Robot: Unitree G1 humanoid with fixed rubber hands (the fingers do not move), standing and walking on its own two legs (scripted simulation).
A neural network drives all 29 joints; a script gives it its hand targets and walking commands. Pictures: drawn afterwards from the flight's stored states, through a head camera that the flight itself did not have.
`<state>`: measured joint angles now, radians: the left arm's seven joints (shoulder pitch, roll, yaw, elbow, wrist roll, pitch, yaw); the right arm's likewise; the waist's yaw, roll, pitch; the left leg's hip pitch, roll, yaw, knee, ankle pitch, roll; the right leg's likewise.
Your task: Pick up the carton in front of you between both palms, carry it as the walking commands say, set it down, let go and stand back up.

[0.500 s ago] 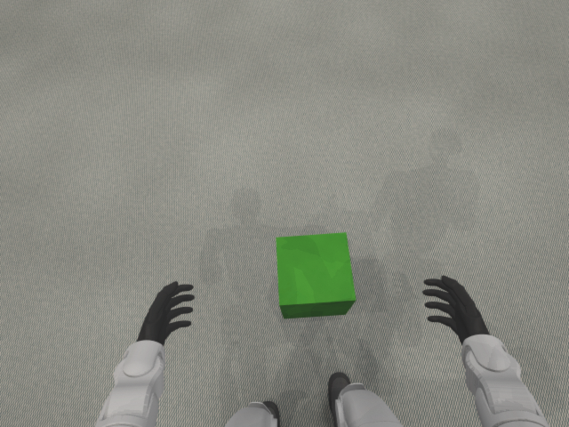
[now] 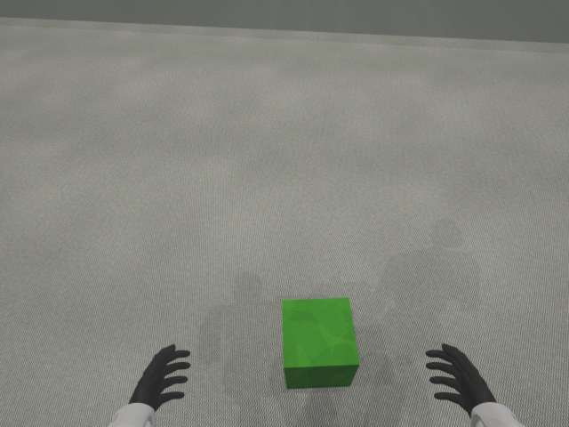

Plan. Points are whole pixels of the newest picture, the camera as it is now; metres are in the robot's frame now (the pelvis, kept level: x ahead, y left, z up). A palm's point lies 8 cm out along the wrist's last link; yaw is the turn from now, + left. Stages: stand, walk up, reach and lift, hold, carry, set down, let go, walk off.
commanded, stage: let go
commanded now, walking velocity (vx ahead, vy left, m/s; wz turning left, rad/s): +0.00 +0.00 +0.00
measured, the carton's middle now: (316, 344) +0.44 -0.05 -0.65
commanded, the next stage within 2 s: stand in 0.10 s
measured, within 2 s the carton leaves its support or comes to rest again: neither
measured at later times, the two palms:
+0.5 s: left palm (111, 414) +0.16 +0.29 -0.09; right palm (511, 412) +0.15 -0.29 -0.09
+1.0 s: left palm out of the picture +0.13 +0.30 -0.09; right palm out of the picture +0.13 -0.30 -0.09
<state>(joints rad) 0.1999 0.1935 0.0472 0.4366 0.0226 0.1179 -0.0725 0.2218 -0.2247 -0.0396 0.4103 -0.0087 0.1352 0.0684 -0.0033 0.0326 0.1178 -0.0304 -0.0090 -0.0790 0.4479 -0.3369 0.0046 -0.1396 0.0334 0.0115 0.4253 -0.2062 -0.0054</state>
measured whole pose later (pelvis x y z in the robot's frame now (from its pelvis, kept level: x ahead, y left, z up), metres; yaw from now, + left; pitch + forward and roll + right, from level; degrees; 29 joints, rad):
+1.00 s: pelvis +0.01 +0.00 +0.00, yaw +1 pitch -1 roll +0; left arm 0.13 0.35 0.02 0.89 0.03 0.00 0.02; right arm 0.21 -0.36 -0.03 0.79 -0.03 0.00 -0.02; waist 0.01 0.02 0.02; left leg -0.07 -0.03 -0.09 0.44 -0.34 0.01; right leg -0.20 0.02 0.01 0.47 -0.24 -0.01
